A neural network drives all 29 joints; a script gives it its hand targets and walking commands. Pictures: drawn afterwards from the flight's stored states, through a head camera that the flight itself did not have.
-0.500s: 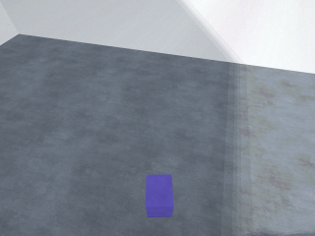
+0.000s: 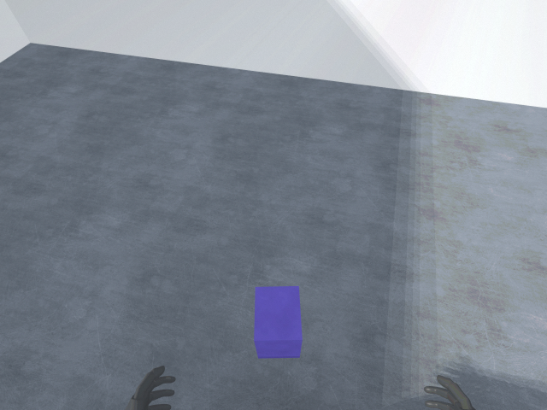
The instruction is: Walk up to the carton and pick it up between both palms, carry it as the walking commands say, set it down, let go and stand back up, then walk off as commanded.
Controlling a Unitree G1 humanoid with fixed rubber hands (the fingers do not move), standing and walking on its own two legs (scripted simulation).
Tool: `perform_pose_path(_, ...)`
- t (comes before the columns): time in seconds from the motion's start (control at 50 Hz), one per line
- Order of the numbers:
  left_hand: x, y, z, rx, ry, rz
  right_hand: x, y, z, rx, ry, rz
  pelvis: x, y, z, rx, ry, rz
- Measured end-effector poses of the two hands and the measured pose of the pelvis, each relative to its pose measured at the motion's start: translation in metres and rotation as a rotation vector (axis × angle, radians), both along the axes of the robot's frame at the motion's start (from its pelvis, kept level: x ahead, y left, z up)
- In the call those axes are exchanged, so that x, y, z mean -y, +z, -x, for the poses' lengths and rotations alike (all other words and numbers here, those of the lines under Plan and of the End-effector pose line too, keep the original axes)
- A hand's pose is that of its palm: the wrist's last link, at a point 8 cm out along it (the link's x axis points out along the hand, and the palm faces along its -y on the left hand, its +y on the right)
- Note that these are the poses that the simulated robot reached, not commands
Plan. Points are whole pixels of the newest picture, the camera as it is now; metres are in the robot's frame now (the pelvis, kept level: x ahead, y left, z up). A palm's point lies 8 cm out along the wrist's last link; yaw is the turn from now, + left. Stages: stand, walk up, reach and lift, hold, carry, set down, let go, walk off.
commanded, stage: reach and lift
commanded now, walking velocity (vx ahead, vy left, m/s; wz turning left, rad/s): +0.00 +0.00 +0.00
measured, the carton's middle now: (278, 323) +0.46 +0.03 -0.66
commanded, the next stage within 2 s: none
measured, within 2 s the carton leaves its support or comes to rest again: neither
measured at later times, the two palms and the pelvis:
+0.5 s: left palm (162, 367) +0.21 +0.22 -0.14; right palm (413, 355) +0.23 -0.20 -0.13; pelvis -0.05 +0.00 -0.03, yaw +1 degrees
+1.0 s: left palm (197, 302) +0.35 +0.19 -0.19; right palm (372, 294) +0.36 -0.17 -0.17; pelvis -0.06 -0.01 -0.07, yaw +2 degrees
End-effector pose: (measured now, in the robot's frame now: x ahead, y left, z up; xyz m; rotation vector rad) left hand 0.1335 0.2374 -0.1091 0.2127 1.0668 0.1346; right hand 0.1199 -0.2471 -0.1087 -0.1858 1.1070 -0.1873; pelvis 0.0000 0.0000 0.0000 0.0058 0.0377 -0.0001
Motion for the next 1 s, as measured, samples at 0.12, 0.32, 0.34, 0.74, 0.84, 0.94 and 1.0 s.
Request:
perform_pose_path(0.12,0.004,0.003,-0.025,-0.026,-0.012,0.021,-0.015,0.003,-0.044,0.006,0.047,-0.028,0.000,-0.001,0.007,-0.051,0.001,0.000)
perform_pose_path(0.32,0.002,-0.026,-0.027,-0.008,-0.036,0.035,-0.028,-0.028,-0.050,0.045,0.084,-0.049,-0.003,-0.020,0.026,-0.199,0.007,0.005)
perform_pose_path(0.34,0.003,-0.028,-0.032,0.004,-0.041,0.036,-0.029,-0.029,-0.055,0.058,0.089,-0.047,-0.003,-0.022,0.029,-0.206,0.008,0.005)
perform_pose_path(0.74,0.028,-0.052,-0.138,0.123,-0.098,0.071,-0.064,-0.038,-0.172,0.250,0.063,-0.062,-0.002,-0.051,0.057,-0.343,0.018,0.008)
perform_pose_path(0.84,0.034,-0.062,-0.168,0.174,-0.082,0.086,-0.070,-0.047,-0.199,0.292,0.063,-0.056,0.001,-0.057,0.058,-0.411,0.021,0.005)
perform_pose_path(0.94,0.040,-0.072,-0.196,0.221,-0.069,0.097,-0.078,-0.059,-0.223,0.332,0.058,-0.062,0.004,-0.063,0.060,-0.479,0.023,0.001)
perform_pose_path(1.0,0.043,-0.076,-0.213,0.250,-0.058,0.103,-0.082,-0.065,-0.237,0.356,0.054,-0.071,0.006,-0.066,0.061,-0.516,0.024,-0.001)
